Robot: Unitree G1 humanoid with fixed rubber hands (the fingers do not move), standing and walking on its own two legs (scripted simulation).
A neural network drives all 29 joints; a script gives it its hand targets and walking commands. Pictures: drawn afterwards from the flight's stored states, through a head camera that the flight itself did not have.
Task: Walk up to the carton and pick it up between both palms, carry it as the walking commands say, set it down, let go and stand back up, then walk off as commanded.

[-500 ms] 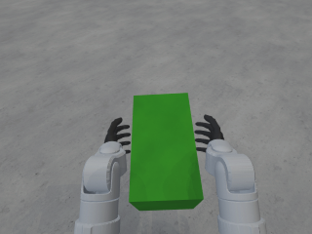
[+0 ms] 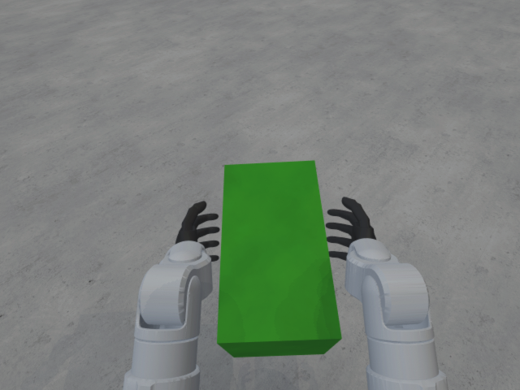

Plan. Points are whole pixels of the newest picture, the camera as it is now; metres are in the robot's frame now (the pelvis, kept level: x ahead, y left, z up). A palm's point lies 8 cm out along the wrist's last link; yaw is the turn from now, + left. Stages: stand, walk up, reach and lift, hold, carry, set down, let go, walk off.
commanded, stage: carry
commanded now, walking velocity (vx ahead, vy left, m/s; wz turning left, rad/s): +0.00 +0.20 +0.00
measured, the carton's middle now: (274, 259) +0.34 -0.01 +0.02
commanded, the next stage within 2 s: none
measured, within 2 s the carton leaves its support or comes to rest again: neither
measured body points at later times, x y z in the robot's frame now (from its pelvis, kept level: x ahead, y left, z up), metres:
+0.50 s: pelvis -0.05 +0.10 +0.01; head -0.04 +0.09 +0.46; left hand +0.25 +0.21 +0.09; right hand +0.24 -0.03 +0.09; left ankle -0.03 +0.25 -0.69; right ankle -0.04 -0.04 -0.73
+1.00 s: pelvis -0.11 +0.22 +0.00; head -0.10 +0.20 +0.45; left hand +0.19 +0.33 +0.08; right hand +0.19 +0.09 +0.08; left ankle -0.09 +0.33 -0.68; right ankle -0.09 +0.09 -0.73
